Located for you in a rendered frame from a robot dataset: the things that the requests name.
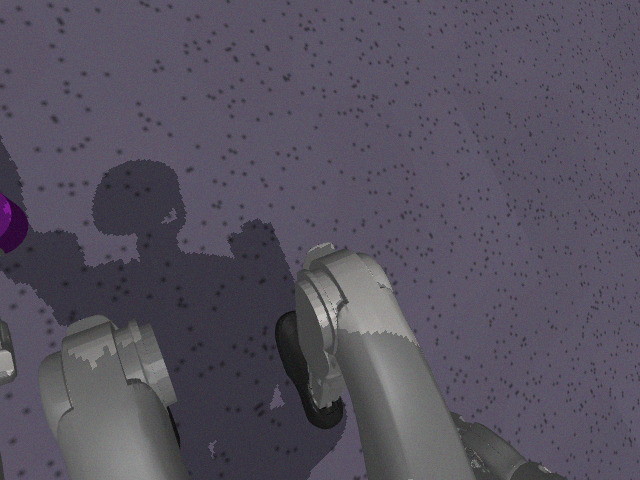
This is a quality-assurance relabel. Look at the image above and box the right robot arm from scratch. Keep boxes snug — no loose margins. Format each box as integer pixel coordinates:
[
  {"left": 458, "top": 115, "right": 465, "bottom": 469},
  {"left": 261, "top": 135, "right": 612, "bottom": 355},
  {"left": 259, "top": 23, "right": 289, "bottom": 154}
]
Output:
[{"left": 510, "top": 462, "right": 568, "bottom": 480}]

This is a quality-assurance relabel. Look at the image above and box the tin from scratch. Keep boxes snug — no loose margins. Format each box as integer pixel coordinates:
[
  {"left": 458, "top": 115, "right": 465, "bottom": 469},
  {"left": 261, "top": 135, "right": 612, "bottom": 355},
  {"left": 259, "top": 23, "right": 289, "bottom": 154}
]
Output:
[{"left": 0, "top": 193, "right": 28, "bottom": 254}]

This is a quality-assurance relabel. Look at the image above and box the left robot arm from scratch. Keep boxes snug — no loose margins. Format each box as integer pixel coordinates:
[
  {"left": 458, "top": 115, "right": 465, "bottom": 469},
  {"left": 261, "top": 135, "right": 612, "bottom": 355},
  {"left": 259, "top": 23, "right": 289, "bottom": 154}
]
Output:
[{"left": 0, "top": 318, "right": 17, "bottom": 480}]

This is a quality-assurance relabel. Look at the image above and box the right robot foot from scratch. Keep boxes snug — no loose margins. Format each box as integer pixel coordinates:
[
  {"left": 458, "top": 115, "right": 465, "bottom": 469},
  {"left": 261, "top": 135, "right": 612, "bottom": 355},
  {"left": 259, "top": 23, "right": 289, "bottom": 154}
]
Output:
[{"left": 275, "top": 311, "right": 343, "bottom": 429}]

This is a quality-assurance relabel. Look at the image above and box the right robot hand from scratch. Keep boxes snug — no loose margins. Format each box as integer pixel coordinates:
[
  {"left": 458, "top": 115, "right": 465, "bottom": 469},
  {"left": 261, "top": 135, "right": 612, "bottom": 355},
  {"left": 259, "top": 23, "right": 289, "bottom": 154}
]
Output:
[{"left": 450, "top": 411, "right": 528, "bottom": 480}]

